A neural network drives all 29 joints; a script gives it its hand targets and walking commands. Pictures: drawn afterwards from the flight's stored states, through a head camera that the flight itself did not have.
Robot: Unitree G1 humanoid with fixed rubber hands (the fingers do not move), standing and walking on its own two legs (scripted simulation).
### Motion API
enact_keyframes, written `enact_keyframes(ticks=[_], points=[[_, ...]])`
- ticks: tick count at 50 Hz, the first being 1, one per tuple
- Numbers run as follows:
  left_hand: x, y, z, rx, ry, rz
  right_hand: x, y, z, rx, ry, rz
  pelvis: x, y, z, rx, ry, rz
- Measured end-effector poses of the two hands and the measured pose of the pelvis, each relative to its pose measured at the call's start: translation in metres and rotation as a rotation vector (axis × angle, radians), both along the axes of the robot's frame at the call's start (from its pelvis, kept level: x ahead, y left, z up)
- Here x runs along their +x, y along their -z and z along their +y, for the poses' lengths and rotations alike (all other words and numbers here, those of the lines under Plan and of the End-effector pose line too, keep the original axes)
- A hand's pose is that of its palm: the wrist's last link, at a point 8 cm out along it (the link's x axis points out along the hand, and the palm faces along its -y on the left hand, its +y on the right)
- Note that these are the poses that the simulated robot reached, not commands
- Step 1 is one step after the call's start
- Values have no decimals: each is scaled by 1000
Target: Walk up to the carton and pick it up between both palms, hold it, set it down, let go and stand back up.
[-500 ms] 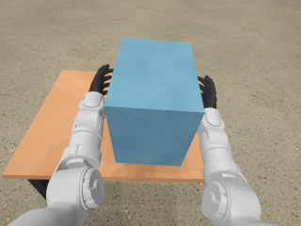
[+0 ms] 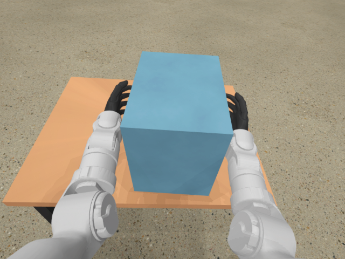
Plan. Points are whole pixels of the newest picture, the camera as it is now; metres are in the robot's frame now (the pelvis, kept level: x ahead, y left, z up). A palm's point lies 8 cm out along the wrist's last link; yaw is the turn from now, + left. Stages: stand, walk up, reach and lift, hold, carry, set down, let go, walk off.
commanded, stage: set down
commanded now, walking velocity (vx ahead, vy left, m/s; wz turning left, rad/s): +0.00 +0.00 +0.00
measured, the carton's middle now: (175, 124) +0.44 -0.04 +0.07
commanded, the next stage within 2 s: none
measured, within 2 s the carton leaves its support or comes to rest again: rests again in 1.12 s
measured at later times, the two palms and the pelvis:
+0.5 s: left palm (118, 116) +0.44 +0.11 +0.10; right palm (233, 130) +0.40 -0.18 +0.10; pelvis +0.01 +0.00 +0.00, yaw +0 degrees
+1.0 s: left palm (121, 121) +0.45 +0.11 +0.08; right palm (233, 136) +0.40 -0.18 +0.08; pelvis +0.01 +0.00 +0.00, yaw +0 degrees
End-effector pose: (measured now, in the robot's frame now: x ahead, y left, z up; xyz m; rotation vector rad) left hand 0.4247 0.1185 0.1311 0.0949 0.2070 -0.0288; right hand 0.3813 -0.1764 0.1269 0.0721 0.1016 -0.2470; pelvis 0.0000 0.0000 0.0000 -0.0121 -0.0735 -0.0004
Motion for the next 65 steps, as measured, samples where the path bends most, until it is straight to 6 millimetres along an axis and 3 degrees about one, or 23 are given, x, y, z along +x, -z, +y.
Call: enact_keyframes(ticks=[25,65], points=[[18,31,-4,18,8,26,16,29,-4,-19,3,27,8,0,0,0,1,82],[23,59,-11,27,23,38,16,57,-10,-52,16,44,10,0,-1,2,2,153]])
